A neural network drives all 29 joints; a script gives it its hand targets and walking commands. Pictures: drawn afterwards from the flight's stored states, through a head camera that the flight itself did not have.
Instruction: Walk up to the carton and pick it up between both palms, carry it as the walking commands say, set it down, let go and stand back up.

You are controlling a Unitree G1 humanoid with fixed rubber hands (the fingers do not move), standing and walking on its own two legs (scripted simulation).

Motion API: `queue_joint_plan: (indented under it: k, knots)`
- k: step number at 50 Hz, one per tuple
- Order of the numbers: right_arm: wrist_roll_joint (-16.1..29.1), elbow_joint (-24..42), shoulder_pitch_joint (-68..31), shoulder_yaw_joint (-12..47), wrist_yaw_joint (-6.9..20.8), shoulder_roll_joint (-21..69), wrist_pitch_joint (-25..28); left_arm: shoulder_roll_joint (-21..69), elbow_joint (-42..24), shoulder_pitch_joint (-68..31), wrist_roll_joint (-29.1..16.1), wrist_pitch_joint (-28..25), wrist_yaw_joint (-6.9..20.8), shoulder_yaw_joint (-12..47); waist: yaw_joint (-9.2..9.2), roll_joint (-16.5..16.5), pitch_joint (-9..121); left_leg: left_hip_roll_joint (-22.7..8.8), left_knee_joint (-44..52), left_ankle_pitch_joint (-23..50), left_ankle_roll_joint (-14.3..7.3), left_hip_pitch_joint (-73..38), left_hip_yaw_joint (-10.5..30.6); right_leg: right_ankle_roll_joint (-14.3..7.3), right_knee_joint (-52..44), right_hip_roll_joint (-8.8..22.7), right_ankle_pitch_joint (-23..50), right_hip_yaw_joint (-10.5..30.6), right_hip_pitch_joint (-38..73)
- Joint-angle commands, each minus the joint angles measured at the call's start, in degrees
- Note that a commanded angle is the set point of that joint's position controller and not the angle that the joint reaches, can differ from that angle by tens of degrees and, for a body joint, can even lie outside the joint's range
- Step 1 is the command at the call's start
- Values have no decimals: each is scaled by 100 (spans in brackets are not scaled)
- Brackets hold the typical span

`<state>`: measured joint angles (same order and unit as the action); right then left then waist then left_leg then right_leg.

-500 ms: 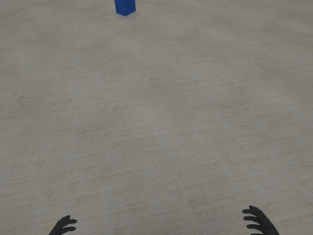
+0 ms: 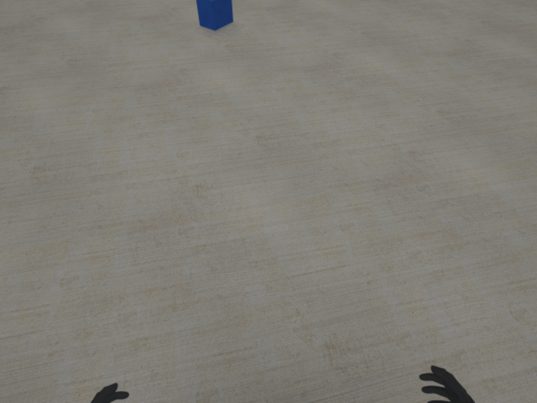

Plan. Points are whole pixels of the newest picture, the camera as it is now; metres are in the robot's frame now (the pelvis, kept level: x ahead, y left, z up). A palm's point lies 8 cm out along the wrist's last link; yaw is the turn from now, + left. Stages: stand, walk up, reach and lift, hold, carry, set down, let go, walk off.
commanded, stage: stand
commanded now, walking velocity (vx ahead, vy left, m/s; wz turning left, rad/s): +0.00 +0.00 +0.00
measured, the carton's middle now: (215, 9) +3.20 +0.38 -0.64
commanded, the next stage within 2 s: walk up in 1.88 s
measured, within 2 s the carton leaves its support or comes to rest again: neither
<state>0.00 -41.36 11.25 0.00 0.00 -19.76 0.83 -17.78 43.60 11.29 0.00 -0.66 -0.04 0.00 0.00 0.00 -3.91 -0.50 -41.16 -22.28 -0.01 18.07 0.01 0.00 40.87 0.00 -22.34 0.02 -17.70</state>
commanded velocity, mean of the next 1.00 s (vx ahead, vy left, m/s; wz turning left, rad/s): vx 0.00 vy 0.00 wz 0.00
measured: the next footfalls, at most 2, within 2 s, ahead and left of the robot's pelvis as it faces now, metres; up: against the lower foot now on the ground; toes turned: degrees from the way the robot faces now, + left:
none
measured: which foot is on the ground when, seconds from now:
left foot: down 0.00-1.00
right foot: down 0.00-1.00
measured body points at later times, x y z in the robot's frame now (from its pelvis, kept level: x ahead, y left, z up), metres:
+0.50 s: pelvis -0.01 +0.00 +0.00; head +0.01 +0.00 +0.45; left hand +0.10 +0.28 -0.12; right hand +0.11 -0.29 -0.11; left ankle +0.00 +0.12 -0.72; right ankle -0.01 -0.12 -0.72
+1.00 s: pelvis -0.02 +0.00 +0.00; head -0.01 +0.00 +0.45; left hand +0.07 +0.28 -0.12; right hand +0.09 -0.29 -0.11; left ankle +0.00 +0.12 -0.72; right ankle -0.01 -0.12 -0.72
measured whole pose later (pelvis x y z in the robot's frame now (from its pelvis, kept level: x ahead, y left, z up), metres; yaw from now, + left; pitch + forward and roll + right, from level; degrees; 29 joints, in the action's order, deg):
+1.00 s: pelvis -0.02 +0.00 +0.00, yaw +0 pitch -2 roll +0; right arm 0.0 -49.5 11.2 0.0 0.0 -19.8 1.1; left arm -17.8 51.7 11.3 0.0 -0.7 0.1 0.0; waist 0.0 0.0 -3.3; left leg -0.5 -40.4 -20.3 0.0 18.1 0.0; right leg 0.0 40.2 0.0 -20.5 0.0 -17.8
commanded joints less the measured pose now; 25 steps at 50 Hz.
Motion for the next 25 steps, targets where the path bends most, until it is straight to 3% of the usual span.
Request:
queue_joint_plan:
  k: [1, 12, 25]
  knots:
    - [-113, 80, -337, -334, -65, -1203, 226, -1289, -227, -399, 74, -218, -22, -384, 7, 72, 900, -468, 747, 1658, -404, -426, 599, -456, -735, 487, 1679, 613, 261]
    - [-94, -145, -365, -299, -74, -1188, 221, -1346, -7, -357, 86, -216, -31, -374, -4, 51, 811, -483, 824, 1695, -409, -437, 630, -474, -820, 495, 1797, 679, 281]
    - [-101, -378, -398, -296, -63, -1248, 220, -1360, 241, -409, 69, -216, -18, -356, -19, 77, 733, -472, 989, 1388, -398, -432, 677, -478, -1001, 509, 1432, 767, 218]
